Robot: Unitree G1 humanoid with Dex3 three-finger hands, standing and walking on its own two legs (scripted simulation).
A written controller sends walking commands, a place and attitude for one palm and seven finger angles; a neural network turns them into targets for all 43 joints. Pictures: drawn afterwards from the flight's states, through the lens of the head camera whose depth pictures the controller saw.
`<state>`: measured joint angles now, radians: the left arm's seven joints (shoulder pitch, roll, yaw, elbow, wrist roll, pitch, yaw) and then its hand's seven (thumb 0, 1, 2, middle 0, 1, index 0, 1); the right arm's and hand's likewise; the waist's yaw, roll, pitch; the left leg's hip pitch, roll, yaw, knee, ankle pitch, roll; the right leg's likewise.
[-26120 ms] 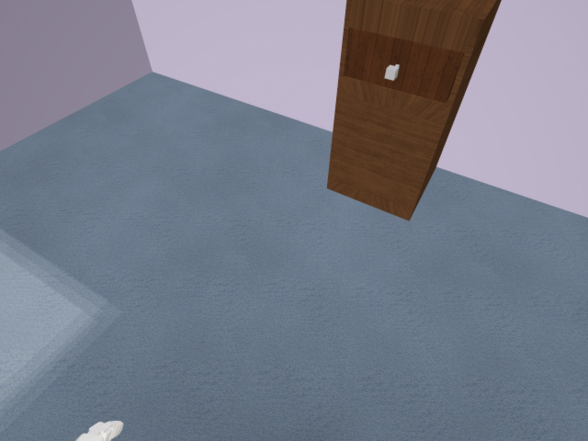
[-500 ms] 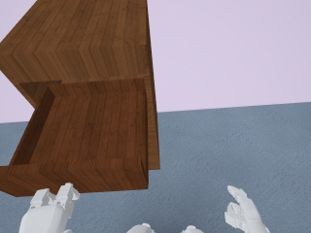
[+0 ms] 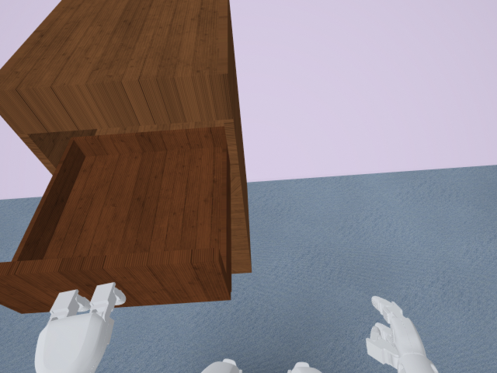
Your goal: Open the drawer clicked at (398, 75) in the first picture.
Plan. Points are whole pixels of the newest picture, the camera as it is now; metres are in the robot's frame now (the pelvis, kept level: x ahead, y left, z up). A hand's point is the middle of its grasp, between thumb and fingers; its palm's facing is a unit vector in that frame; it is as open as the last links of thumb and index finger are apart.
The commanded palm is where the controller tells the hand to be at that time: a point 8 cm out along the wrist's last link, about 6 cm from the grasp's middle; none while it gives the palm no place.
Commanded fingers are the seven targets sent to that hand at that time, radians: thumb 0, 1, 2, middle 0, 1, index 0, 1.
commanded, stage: lift the hand off the handle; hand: left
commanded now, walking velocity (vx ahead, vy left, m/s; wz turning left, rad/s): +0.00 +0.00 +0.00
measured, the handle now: (99, 316) +0.20 +0.26 +0.00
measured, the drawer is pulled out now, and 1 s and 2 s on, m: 0.30 0.30 0.30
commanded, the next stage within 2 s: none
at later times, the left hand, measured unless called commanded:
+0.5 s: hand (83, 342) +0.16 +0.26 +0.01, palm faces -0.01 -0.08 -1.00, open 13.8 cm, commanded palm +0.13 +0.25 +0.07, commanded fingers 0.00 -0.50 0.30 -0.30 -1.20 -0.30 -1.20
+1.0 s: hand (70, 337) +0.16 +0.26 +0.05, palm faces +0.00 -0.09 -1.00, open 13.7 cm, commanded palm +0.13 +0.25 +0.11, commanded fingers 0.00 -0.50 0.30 -0.30 -1.20 -0.30 -1.20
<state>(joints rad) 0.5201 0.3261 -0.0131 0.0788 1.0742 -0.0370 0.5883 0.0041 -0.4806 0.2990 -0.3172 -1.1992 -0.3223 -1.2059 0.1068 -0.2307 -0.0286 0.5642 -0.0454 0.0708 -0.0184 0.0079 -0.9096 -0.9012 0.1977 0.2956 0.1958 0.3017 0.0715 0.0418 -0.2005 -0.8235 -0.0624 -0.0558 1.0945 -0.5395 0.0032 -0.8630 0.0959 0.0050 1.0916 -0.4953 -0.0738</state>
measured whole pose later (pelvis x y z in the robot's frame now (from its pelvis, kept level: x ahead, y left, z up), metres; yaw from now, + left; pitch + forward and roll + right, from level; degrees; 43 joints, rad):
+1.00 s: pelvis +0.02 +0.02 +0.03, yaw -1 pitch +10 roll +0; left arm 0.64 0.35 -0.04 -0.15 1.01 0.02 0.46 0.00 -0.49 0.30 -0.32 -1.20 -0.33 -1.21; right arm 0.14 -0.22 -0.01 0.52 -0.02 0.08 0.02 0.01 -0.91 -0.90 0.20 0.30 0.20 0.30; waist 0.10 0.07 -0.16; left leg -0.58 -0.06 -0.05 0.89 -0.48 0.03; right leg -0.61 0.09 0.03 0.88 -0.43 -0.05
